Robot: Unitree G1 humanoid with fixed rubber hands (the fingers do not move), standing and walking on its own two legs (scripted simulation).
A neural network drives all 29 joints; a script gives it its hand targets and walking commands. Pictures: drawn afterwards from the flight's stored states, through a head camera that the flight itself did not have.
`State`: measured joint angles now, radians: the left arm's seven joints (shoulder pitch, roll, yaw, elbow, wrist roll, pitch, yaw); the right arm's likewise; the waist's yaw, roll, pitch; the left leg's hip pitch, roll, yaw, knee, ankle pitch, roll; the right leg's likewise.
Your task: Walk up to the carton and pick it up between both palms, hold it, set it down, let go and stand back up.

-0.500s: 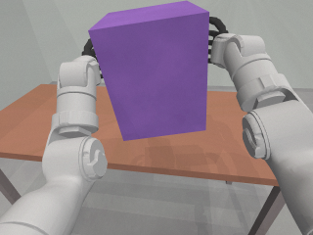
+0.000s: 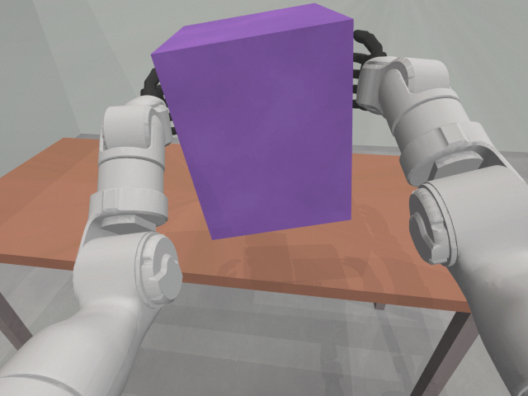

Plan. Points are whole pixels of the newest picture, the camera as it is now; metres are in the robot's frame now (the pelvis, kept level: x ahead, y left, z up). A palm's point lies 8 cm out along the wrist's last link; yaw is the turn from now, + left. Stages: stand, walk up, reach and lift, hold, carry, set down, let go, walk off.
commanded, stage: hold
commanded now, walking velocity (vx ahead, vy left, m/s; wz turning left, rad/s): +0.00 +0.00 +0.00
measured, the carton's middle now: (264, 119) +0.40 -0.01 +0.30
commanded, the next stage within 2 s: set down in 0.74 s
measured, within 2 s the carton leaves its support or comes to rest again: neither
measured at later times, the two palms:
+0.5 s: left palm (149, 111) +0.38 +0.15 +0.33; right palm (365, 84) +0.37 -0.14 +0.36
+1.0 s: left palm (148, 97) +0.39 +0.15 +0.34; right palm (364, 65) +0.38 -0.14 +0.38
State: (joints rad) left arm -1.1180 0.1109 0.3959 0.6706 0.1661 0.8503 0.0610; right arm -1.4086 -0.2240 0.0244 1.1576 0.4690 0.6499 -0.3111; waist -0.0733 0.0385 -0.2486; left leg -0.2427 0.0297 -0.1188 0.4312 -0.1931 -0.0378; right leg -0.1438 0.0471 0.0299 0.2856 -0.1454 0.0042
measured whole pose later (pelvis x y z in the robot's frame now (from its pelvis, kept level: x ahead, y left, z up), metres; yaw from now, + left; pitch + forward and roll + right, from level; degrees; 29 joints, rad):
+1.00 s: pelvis +0.00 +0.00 +0.00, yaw +1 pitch +0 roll -2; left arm -1.20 0.15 0.44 0.79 0.14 0.71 0.07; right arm -1.48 -0.20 -0.06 1.21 0.38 0.55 -0.31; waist -0.07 0.05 -0.23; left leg -0.24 0.02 -0.13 0.44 -0.20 -0.03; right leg -0.13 0.04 0.02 0.30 -0.16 0.00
